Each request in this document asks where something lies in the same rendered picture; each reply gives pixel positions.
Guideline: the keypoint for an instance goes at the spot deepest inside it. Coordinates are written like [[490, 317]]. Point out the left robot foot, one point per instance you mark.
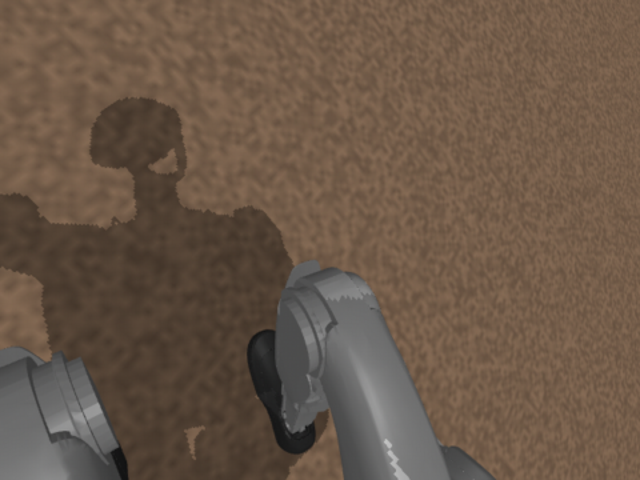
[[120, 462]]

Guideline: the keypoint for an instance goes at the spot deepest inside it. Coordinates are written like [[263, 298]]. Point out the right robot foot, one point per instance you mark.
[[268, 386]]

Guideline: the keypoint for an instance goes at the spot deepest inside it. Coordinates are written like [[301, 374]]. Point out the right robot hand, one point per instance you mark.
[[461, 466]]

